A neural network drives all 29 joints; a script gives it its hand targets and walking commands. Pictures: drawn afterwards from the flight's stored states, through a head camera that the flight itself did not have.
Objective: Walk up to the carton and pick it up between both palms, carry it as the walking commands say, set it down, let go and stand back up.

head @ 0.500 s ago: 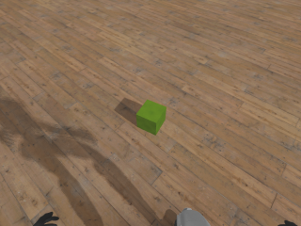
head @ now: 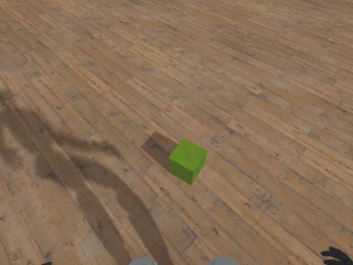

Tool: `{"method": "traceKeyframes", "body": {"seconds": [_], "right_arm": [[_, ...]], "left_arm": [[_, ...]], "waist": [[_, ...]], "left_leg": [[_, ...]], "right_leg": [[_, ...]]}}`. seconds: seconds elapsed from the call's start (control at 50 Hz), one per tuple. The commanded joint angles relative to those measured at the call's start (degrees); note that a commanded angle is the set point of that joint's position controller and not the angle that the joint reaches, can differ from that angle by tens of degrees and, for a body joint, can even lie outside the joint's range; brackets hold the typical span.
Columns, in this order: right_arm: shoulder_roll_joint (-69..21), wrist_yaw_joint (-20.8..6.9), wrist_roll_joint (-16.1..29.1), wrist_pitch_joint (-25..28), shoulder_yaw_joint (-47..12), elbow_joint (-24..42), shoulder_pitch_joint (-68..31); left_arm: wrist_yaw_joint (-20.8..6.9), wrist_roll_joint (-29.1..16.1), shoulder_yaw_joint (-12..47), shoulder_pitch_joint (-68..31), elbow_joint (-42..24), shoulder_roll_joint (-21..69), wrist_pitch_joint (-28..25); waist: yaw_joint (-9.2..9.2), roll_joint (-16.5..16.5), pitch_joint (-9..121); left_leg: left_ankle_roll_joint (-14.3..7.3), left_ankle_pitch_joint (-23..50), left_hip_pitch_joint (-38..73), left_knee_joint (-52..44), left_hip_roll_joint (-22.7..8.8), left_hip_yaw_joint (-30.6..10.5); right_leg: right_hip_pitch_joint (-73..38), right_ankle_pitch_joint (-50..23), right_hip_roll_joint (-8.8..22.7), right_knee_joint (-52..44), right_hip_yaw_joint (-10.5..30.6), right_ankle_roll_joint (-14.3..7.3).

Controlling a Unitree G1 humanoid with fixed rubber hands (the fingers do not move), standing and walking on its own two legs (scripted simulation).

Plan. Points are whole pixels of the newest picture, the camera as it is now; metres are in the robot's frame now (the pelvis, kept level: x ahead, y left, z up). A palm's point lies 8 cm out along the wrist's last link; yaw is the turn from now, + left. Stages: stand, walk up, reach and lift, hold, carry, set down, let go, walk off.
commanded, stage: walk up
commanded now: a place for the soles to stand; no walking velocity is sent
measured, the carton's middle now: (187, 161) +0.78 -0.03 -0.67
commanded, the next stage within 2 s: none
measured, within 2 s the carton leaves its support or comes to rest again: neither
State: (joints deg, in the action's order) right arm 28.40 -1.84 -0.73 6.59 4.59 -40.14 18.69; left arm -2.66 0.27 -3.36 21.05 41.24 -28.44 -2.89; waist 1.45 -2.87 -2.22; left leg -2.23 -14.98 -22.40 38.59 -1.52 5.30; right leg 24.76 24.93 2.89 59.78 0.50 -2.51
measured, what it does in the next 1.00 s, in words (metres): walks ahead: right foot, then left foot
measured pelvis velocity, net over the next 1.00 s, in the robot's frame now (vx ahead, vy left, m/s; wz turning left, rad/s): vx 0.17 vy -0.03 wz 0.01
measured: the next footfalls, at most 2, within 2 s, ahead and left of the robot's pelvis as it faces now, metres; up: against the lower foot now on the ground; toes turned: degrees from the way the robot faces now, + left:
right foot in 0.22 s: +0.21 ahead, -0.16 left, +0.00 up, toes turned -3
left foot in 0.50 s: +0.25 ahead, +0.10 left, +0.00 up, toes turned +4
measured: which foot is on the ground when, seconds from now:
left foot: down 0.00-0.24, up 0.26-0.48, down 0.50-1.00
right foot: up 0.00-0.20, down 0.22-1.00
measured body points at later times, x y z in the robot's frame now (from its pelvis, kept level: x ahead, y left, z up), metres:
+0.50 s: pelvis +0.13 -0.02 +0.00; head +0.16 -0.02 +0.45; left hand +0.21 +0.33 -0.08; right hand +0.24 -0.35 -0.09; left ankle +0.20 +0.10 -0.72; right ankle +0.16 -0.15 -0.72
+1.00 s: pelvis +0.17 -0.03 +0.02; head +0.18 -0.03 +0.47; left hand +0.29 +0.30 -0.09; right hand +0.32 -0.35 -0.08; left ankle +0.21 +0.10 -0.72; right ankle +0.17 -0.16 -0.72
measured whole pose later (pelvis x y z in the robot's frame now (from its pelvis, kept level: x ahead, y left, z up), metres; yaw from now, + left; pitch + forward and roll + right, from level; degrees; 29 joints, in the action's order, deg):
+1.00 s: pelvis +0.17 -0.03 +0.02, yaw +0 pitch -2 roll +0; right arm 24.4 -0.4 0.2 2.2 -0.2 -57.0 3.1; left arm -0.1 0.0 0.1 5.6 57.2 -24.9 -2.3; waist 0.4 0.0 -2.2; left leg 0.4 -13.6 -15.9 31.3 -2.5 3.3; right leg 12.5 17.3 2.3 31.6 -2.4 0.8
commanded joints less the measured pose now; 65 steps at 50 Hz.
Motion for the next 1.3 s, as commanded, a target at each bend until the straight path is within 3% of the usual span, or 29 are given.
{"method": "traceKeyframes", "body": {"seconds": [0.0,0.02,0.06,0.14,0.2,0.22,0.24,0.26,0.28,0.3,0.34,0.4,0.46,0.48,0.5,0.52,0.54,0.6,0.64,0.66,0.74,0.82,1.14,1.16,1.18,1.2,1.22,1.24,1.28], "right_arm": [[13.09,1.13,0.60,0.21,3.47,1.85,4.21],[12.89,1.03,0.42,0.08,3.20,1.93,3.93],[13.55,0.66,0.11,0.10,3.33,2.09,4.21],[13.98,0.13,0.06,-0.38,3.52,3.11,2.49],[10.28,0.28,-0.12,-1.22,1.87,3.13,2.35],[6.86,0.44,-0.04,-1.13,0.65,3.95,2.32],[5.36,0.95,0.58,-1.21,-0.15,4.72,2.34],[9.30,1.71,0.34,-1.88,0.33,3.86,0.59],[10.88,1.75,0.53,-1.69,0.71,2.82,1.23],[10.86,1.75,0.76,-1.45,0.67,1.58,3.27],[9.49,1.30,0.49,-1.44,0.50,-0.81,5.92],[6.00,1.08,0.41,-1.96,-0.12,-1.00,4.35],[6.58,1.81,0.13,-1.97,0.28,-2.42,4.03],[8.20,2.00,-0.21,-1.90,0.83,-2.60,4.46],[11.86,2.27,-0.71,-1.53,1.25,-1.61,2.21],[14.06,2.37,-0.07,-1.55,1.29,-0.84,-0.64],[12.73,2.24,0.36,-1.82,0.87,-1.87,-2.84],[9.93,2.42,0.81,-2.82,-0.57,-3.39,-9.62],[6.53,2.06,1.22,-3.42,-1.38,-4.30,-8.70],[6.89,2.10,1.25,-3.60,-1.21,-5.23,-8.77],[8.32,2.06,0.62,-3.19,-1.33,-7.78,-12.75],[6.74,1.95,1.06,-3.55,-2.18,-10.59,-15.22],[5.52,1.43,0.68,-4.08,-3.18,-20.11,-18.39],[11.67,-0.99,-2.67,-5.17,0.88,-12.62,-20.55],[9.12,-2.33,-3.41,-6.32,1.10,-9.90,-21.90],[7.24,-3.45,-3.77,-7.25,1.27,-7.29,-23.82],[6.68,-4.00,-3.72,-7.66,1.70,-5.56,-24.18],[7.14,-4.20,-3.33,-7.55,2.41,-4.97,-22.18],[7.21,-4.69,-2.92,-7.45,3.01,-4.29,-19.63]], "left_arm": [[0.09,0.11,-2.86,1.30,-2.31,-10.51,-1.17],[-0.48,0.16,-2.82,2.19,-1.32,-9.87,-1.13],[-1.28,0.29,-2.73,-0.03,-1.81,-8.03,-0.92],[-2.03,0.50,-3.31,-2.61,-2.04,-7.28,-1.19],[-1.10,0.77,-4.27,1.39,-0.41,-8.89,-2.01],[-0.33,1.10,-5.29,4.95,-0.05,-11.89,-2.42],[0.14,0.92,-6.62,7.44,-0.79,-17.63,-2.69],[0.50,0.59,-6.55,6.42,-1.10,-17.43,-2.71],[0.83,-0.08,-5.77,5.09,-1.75,-15.40,-2.65],[1.23,-0.26,-5.35,2.51,-2.13,-13.51,-2.49],[1.46,-0.25,-4.24,-0.97,-2.50,-11.96,-2.14],[1.60,0.15,-3.05,-2.03,-2.62,-10.79,-1.80],[1.74,-0.27,-1.77,-3.98,-2.06,-9.46,-0.72],[1.85,-0.42,-0.95,-4.62,-2.41,-6.93,-0.35],[1.88,-0.96,0.08,-3.34,-2.96,-3.18,0.19],[2.95,-1.62,0.06,-2.02,-1.73,-4.32,1.11],[3.33,-1.26,-0.40,-3.15,-0.09,-7.19,1.56],[3.52,-0.77,-0.33,0.15,4.41,-6.72,0.48],[3.18,0.10,-0.91,-5.23,4.03,-10.15,-0.40],[2.95,0.09,-0.75,-7.51,4.26,-10.11,-0.60],[2.94,-0.38,0.53,-9.24,7.63,-7.09,-0.22],[2.96,-0.39,0.89,-11.92,10.26,-7.05,-0.10],[2.40,-0.27,2.06,-20.57,18.91,-5.68,0.66],[3.37,0.31,-0.78,-7.54,19.02,-13.23,-0.30],[3.97,0.75,-3.19,-5.17,18.35,-16.63,-1.02],[4.50,0.74,-4.74,-4.06,17.26,-18.24,-1.65],[4.97,0.54,-5.34,-4.68,15.63,-17.37,-2.21],[5.27,0.30,-5.50,-6.39,14.01,-16.11,-2.63],[5.40,0.64,-5.44,-7.27,11.98,-14.64,-2.94]], "waist": [[-2.64,9.53,-1.23],[-2.63,11.26,-0.75],[-2.90,12.67,-0.80],[-2.64,12.90,-1.07],[1.00,5.42,1.22],[3.40,-4.81,2.18],[4.78,-13.27,2.78],[4.42,-5.77,1.16],[3.05,-2.26,0.05],[1.51,-2.28,-0.31],[0.27,-6.69,0.49],[0.09,-8.19,1.99],[-1.90,-5.72,4.33],[-2.97,-1.63,5.94],[-1.66,10.21,6.19],[-1.71,12.55,6.60],[-1.34,8.80,5.00],[1.38,10.30,3.07],[-1.63,3.49,3.11],[-2.51,3.13,3.25],[-0.99,5.04,4.46],[-1.16,3.80,4.20],[-1.18,1.96,4.19],[0.90,7.05,5.89],[2.04,0.14,1.57],[2.85,-4.54,-2.62],[1.89,-2.62,-3.91],[0.25,-0.60,-3.15],[-0.48,-1.43,-0.42]], "left_leg": [[-12.07,-8.73,11.34,-21.43,-16.91,-22.67],[-11.78,-2.65,8.22,-20.46,-15.40,-17.32],[-11.82,-0.56,4.59,-19.62,-14.25,-13.19],[-10.01,-11.76,0.24,-19.18,-13.18,-11.93],[-5.88,-13.34,-6.73,-6.24,-9.19,-8.32],[-2.73,-12.22,-14.33,7.51,-4.38,-4.28],[-0.25,-17.49,-24.11,21.70,2.65,-1.37],[-0.33,-17.28,-25.12,27.27,-0.62,-10.14],[0.04,-12.88,-22.74,27.22,-1.75,-10.99],[0.42,-10.51,-20.03,24.37,-3.04,-10.11],[1.49,-10.12,-12.17,17.37,-3.36,-5.26],[1.38,-5.92,-1.33,7.89,-1.48,-0.85],[-0.44,3.02,10.12,-4.24,1.48,-0.02],[-1.69,4.75,15.19,-6.62,-1.78,-5.97],[-5.03,5.10,15.36,-12.85,-13.43,-23.90],[-12.21,3.64,9.66,-17.11,-22.19,-33.08],[-12.98,5.48,7.51,-15.43,-20.26,-30.08],[-6.40,11.50,-1.24,-7.43,-12.11,-14.02],[-1.38,4.20,-0.43,-2.77,-5.23,-8.68],[-0.74,1.42,4.44,-2.65,-3.95,-7.89],[-2.81,6.40,6.04,-7.61,-7.74,-11.78],[-1.55,8.17,7.49,-8.14,-5.96,-8.80],[0.42,11.40,14.27,-18.88,-6.46,-7.43],[0.25,-15.20,9.55,-9.30,-4.23,-1.53],[0.70,-19.63,-7.51,-2.09,-2.29,-3.74],[1.21,-16.00,-18.56,7.54,-2.02,-6.62],[1.53,-9.98,-22.16,12.46,-4.65,-11.32],[2.40,-6.48,-20.96,13.74,-5.63,-12.63],[3.84,-6.40,-14.45,12.38,-5.13,-10.87]], "right_leg": [[15.77,-3.45,4.40,0.58,3.01,1.11],[11.51,-3.55,3.90,-2.63,0.94,1.61],[6.17,-3.55,3.27,-8.93,-1.10,1.79],[-2.32,-8.84,0.44,-19.80,-5.04,1.26],[-16.23,-7.28,-2.48,-26.76,-4.81,-0.33],[-22.30,2.87,5.36,-34.18,8.74,-3.20],[-24.86,13.52,20.30,-43.61,34.61,-11.30],[-22.59,9.93,23.25,-43.67,35.41,-14.45],[-20.25,1.98,21.19,-41.95,29.76,-14.80],[-17.75,-5.34,18.85,-40.70,23.08,-13.64],[-12.56,-23.01,14.89,-37.48,11.53,-12.01],[-6.37,-38.13,12.53,-32.35,4.42,-10.65],[-1.00,-25.73,9.67,-24.43,1.81,-5.97],[2.95,-16.93,8.53,-20.23,1.06,-3.42],[8.44,-4.67,2.86,-10.71,-2.60,0.12],[5.27,9.74,0.50,-9.08,-1.97,0.78],[2.63,9.72,1.74,-7.27,0.60,0.09],[-8.97,-6.00,0.98,-22.36,-1.66,-0.98],[-5.17,-9.26,6.60,-28.62,8.01,-3.04],[-1.11,-8.84,7.75,-29.18,8.88,-3.75],[-6.06,-11.89,3.08,-26.46,2.06,-0.95],[-7.87,-15.18,4.78,-30.41,3.54,-1.29],[-15.13,-17.02,5.31,-41.89,2.51,0.44],[-15.83,0.10,7.64,-41.82,11.48,-3.96],[-21.81,14.93,13.10,-46.10,23.36,-7.94],[-25.52,20.49,18.24,-49.67,32.35,-11.90],[-25.23,17.88,19.39,-49.83,33.37,-13.28],[-24.29,12.60,17.77,-48.60,29.99,-12.53],[-19.71,2.21,12.93,-44.88,21.81,-10.43]]}}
